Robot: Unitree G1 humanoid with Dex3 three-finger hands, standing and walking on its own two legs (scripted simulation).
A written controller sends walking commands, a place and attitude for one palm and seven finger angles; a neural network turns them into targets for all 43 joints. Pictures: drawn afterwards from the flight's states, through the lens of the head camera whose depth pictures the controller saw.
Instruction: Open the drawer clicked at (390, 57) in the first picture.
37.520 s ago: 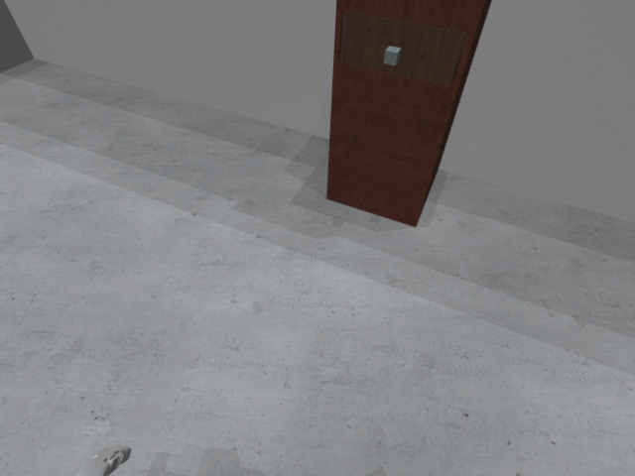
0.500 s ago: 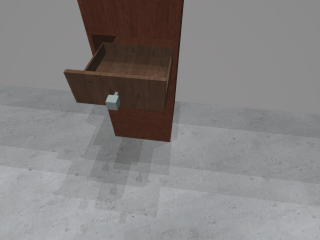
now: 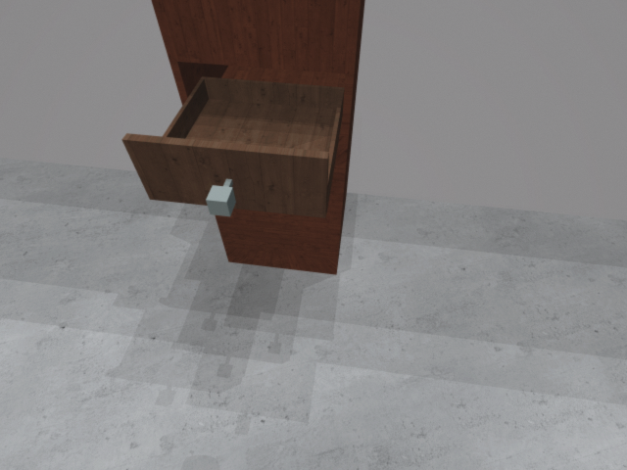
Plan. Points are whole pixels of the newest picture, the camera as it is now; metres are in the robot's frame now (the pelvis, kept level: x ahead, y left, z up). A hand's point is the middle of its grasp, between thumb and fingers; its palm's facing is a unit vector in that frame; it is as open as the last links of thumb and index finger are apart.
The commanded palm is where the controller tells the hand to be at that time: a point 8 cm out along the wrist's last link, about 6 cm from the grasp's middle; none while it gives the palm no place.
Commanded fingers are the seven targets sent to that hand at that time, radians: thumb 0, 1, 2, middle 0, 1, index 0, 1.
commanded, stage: stand and wait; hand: left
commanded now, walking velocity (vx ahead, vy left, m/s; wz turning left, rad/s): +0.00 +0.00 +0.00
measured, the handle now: (224, 194) +0.59 +0.20 -0.04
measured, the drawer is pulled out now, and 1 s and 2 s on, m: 0.30 0.30 0.30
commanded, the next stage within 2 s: none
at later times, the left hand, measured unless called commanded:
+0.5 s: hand out of the picture +0.08 +0.23 -0.16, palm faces -0.03 -0.95 -0.31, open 7.4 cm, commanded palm none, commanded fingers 0.00 0.90 0.90 -0.20 -0.30 -0.20 -0.30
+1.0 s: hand out of the picture +0.10 +0.23 -0.16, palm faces -0.03 -0.95 -0.33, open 7.4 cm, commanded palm none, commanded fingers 0.00 0.90 0.90 -0.20 -0.30 -0.20 -0.30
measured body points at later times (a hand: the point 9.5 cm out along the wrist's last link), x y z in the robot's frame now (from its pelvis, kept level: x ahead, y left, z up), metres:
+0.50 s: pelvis +0.02 +0.00 +0.00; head +0.04 +0.00 +0.45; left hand +0.09 +0.28 -0.14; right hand +0.07 -0.27 -0.15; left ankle +0.03 +0.11 -0.75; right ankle +0.01 -0.11 -0.75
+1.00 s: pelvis +0.03 +0.00 +0.00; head +0.06 -0.01 +0.45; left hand +0.11 +0.28 -0.14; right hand +0.09 -0.29 -0.14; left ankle +0.03 +0.11 -0.75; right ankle +0.01 -0.11 -0.75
